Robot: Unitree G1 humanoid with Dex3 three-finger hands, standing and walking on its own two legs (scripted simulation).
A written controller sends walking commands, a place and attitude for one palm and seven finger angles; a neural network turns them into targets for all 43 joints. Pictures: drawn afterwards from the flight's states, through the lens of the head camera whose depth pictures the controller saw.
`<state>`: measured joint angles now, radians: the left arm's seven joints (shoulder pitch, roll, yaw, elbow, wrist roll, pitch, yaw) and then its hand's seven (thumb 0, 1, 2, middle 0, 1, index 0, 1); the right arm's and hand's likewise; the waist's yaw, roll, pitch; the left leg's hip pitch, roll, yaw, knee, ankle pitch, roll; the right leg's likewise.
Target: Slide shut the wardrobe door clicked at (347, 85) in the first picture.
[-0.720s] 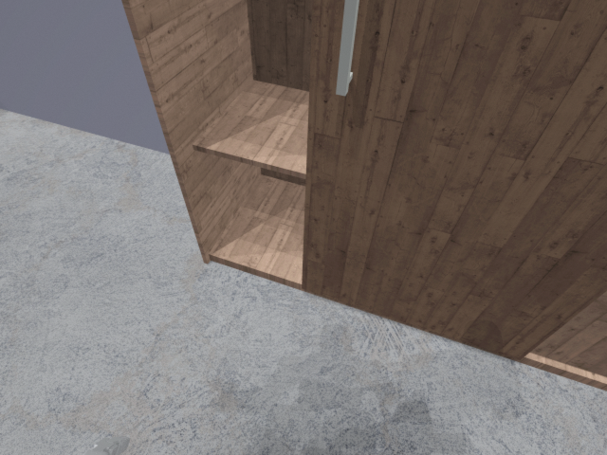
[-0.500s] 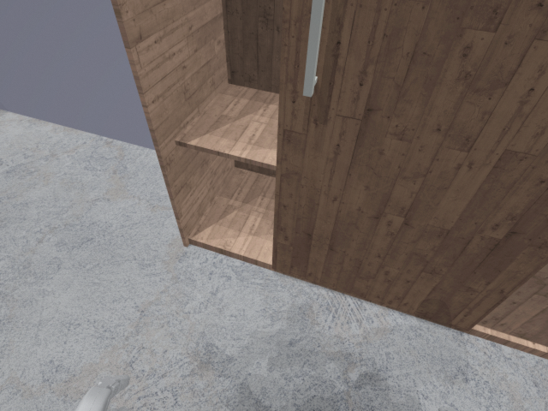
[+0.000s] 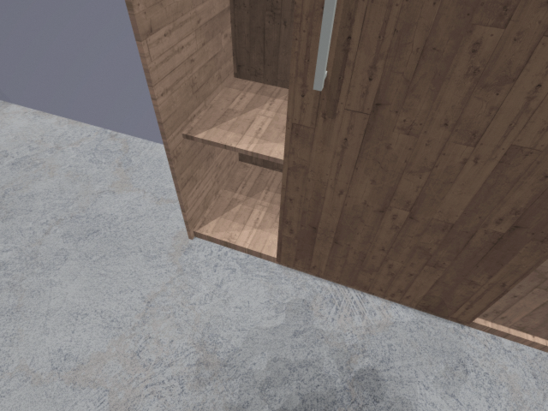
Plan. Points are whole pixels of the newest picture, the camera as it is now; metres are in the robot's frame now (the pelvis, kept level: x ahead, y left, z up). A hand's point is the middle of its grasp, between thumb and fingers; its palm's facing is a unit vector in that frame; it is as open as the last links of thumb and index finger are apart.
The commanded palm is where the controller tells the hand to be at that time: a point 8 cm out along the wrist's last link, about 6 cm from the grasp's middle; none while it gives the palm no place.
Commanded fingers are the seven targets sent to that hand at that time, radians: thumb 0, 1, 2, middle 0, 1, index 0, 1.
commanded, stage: stand and wait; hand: right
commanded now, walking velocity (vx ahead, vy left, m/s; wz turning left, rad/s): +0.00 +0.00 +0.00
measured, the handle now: (330, 15) +0.75 -0.05 +0.25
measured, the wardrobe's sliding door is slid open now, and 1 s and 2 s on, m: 0.40 0.40 0.40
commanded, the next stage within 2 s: look at it before walking up in 0.24 s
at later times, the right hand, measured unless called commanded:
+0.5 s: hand out of the picture +0.07 -0.24 -0.16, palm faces -0.03 +0.95 -0.32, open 7.4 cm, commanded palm none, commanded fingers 0.00 -0.90 -0.90 0.20 0.30 0.20 0.30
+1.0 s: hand out of the picture +0.08 -0.25 -0.16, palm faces -0.03 +0.95 -0.33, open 7.4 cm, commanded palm none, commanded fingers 0.00 -0.90 -0.90 0.20 0.30 0.20 0.30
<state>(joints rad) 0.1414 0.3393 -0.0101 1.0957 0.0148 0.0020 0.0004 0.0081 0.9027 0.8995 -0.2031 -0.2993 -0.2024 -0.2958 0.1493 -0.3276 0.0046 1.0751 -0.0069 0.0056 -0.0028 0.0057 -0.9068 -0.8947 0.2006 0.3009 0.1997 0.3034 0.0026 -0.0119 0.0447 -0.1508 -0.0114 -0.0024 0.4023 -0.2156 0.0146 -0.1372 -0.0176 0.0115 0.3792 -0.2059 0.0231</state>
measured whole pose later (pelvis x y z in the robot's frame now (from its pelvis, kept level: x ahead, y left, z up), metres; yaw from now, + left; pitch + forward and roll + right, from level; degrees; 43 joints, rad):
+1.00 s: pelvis +0.01 -0.01 +0.00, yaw +1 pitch -1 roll +0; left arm 0.12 0.32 -0.01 1.10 0.01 -0.01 0.00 0.01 0.90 0.90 -0.20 -0.30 -0.20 -0.30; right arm 0.14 -0.32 0.00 1.08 -0.01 0.00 -0.01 0.00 -0.91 -0.89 0.20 0.30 0.20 0.30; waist -0.01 0.00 0.03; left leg -0.14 -0.01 -0.02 0.37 -0.20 0.00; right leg -0.13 -0.01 -0.01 0.36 -0.21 0.01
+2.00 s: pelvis -0.05 -0.06 +0.00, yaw +32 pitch +0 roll +3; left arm 0.24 0.20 0.02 0.92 0.02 0.02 0.04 0.01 0.90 0.90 -0.20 -0.30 -0.20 -0.30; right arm 0.23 -0.30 -0.11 0.91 -0.03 0.08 0.03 0.00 -0.91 -0.90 0.20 0.30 0.20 0.30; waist -0.02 0.06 0.01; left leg -0.56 -0.08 -0.08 1.13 -0.33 -0.07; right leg -0.16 -0.03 -0.06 0.43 -0.26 -0.05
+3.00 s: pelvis +0.02 +0.03 -0.02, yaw +65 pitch +0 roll +2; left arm 0.12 0.18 0.03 0.89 0.03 -0.05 -0.01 0.01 0.91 0.90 -0.20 -0.30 -0.20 -0.30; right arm 0.47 -0.19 -0.07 1.07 -0.02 -0.01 0.00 0.01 -0.91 -0.89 0.20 0.30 0.20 0.30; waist -0.08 0.05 0.03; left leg -0.12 -0.06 -0.15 0.62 -0.44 0.01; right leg -0.38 -0.05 -0.09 0.61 -0.22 -0.01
